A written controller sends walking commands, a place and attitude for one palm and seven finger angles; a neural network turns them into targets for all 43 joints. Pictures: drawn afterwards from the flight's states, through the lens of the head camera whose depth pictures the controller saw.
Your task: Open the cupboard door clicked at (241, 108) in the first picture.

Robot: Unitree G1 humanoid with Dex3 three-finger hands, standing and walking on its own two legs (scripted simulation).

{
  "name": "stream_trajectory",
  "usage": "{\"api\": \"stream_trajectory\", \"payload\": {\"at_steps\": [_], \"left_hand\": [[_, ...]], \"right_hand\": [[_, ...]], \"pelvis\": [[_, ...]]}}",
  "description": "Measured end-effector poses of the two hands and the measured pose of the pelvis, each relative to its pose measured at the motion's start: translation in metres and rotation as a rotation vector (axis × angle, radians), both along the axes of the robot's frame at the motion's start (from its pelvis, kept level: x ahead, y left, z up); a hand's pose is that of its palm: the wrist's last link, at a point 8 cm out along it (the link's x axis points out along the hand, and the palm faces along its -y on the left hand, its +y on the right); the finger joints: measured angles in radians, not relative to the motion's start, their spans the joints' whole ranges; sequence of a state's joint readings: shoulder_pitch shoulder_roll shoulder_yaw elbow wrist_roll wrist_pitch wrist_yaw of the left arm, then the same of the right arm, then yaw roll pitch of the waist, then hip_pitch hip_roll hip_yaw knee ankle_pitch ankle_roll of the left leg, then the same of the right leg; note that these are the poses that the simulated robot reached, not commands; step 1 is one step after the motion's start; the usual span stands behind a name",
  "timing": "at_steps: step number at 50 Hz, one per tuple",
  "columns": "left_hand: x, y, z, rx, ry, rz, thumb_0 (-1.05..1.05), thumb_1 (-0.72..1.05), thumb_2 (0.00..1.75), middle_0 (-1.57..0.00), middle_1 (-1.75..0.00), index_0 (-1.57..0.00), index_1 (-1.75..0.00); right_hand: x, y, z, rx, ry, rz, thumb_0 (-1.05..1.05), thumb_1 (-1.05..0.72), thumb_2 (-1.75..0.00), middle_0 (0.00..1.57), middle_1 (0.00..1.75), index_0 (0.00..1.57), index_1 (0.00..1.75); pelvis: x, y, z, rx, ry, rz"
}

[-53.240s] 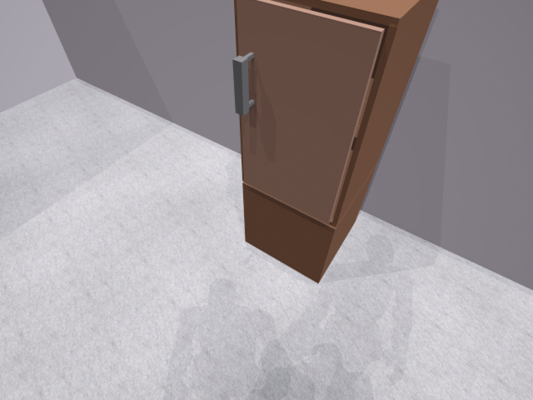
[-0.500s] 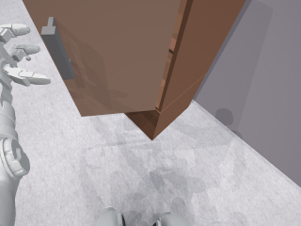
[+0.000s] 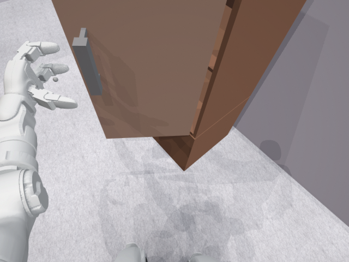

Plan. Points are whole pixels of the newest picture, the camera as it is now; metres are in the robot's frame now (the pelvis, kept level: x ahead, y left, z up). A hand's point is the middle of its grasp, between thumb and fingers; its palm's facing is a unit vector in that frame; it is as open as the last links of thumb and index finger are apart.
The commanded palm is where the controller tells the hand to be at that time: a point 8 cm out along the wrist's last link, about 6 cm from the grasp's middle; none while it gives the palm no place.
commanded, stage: move the hooked fingers beside the handle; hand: left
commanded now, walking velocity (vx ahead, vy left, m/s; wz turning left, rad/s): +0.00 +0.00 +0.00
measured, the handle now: (90, 63) +0.55 +0.18 +0.10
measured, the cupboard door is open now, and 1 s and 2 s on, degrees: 54 54 54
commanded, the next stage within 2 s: slide the fingers in behind the handle in 0.20 s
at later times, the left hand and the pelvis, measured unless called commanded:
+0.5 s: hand (60, 78) +0.49 +0.23 +0.11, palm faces +0.03 -1.00 +0.00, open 14.0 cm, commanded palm +0.47 +0.27 +0.10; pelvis -0.01 +0.00 +0.00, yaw -1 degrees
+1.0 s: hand (80, 78) +0.50 +0.19 +0.11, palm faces +0.06 -1.00 +0.01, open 14.0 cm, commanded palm +0.47 +0.24 +0.10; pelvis +0.00 +0.00 +0.00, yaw +0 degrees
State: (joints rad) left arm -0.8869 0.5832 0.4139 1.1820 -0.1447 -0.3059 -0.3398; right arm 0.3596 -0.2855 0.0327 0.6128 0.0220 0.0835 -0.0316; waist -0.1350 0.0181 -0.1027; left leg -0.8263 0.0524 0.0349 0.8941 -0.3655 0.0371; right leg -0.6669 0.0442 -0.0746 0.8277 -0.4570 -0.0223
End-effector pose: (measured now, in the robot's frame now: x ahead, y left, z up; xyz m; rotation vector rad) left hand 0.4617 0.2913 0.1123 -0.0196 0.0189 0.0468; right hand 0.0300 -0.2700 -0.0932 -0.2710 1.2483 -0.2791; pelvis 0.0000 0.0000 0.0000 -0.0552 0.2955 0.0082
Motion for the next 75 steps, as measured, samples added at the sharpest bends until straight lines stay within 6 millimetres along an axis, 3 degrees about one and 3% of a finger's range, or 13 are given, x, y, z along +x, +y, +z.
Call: {"api": "stream_trajectory", "payload": {"at_steps": [5,16,22,30,42,49,75], "left_hand": [[0.002,-0.001,-0.005,-0.001,0.013,0.018,-0.01,-0.5,0.3,-0.3,-1.2,-0.3,-1.2],[0.005,0.004,0.002,0.013,-0.005,0.013,-0.01,-0.5,0.3,-0.3,-1.2,-0.3,-1.2],[0.005,0.0,-0.001,0.019,0.003,-0.002,-0.01,-0.5,0.3,-0.29,-1.2,-0.3,-1.2],[0.014,-0.022,-0.008,-0.008,-0.009,-0.01,-0.01,-0.5,0.3,-0.29,-1.2,-0.3,-1.2],[0.011,-0.035,0.0,0.015,-0.024,0.002,-0.01,-0.5,0.3,-0.3,-1.2,-0.3,-1.2],[0.01,-0.046,-0.006,0.007,0.005,0.009,-0.01,-0.5,0.3,-0.3,-1.2,-0.3,-1.2],[0.01,-0.086,0.001,0.013,-0.04,0.013,-0.01,-0.5,0.3,-0.29,-1.2,-0.3,-1.2]], "right_hand": [[-0.009,-0.001,0.0,-0.004,0.001,-0.006,0.0,-0.91,-0.9,0.21,0.3,0.2,0.3],[-0.054,0.001,-0.001,-0.004,0.103,-0.065,0.0,-0.91,-0.9,0.21,0.3,0.2,0.3],[-0.066,0.003,0.0,-0.004,0.129,-0.076,0.0,-0.9,-0.9,0.21,0.3,0.2,0.3],[-0.06,0.006,-0.001,-0.001,0.114,-0.065,0.0,-0.9,-0.9,0.21,0.3,0.2,0.3],[-0.036,0.011,-0.008,0.045,0.055,-0.044,0.0,-0.91,-0.9,0.21,0.3,0.2,0.3],[-0.027,0.007,-0.008,0.049,0.026,-0.031,0.0,-0.91,-0.9,0.21,0.3,0.2,0.3],[-0.044,-0.009,-0.014,0.065,0.044,-0.047,0.0,-0.91,-0.9,0.21,0.3,0.2,0.3]], "pelvis": [[-0.005,-0.001,-0.002,0.001,0.003,-0.004],[-0.008,-0.002,-0.003,-0.005,0.011,-0.01],[-0.008,0.0,-0.003,-0.006,0.013,-0.01],[-0.008,0.003,-0.004,-0.006,0.021,-0.009],[-0.003,0.001,-0.003,0.001,0.007,-0.011],[-0.004,-0.003,-0.003,0.006,0.001,-0.008],[-0.009,-0.017,-0.004,0.02,-0.005,-0.009]]}}
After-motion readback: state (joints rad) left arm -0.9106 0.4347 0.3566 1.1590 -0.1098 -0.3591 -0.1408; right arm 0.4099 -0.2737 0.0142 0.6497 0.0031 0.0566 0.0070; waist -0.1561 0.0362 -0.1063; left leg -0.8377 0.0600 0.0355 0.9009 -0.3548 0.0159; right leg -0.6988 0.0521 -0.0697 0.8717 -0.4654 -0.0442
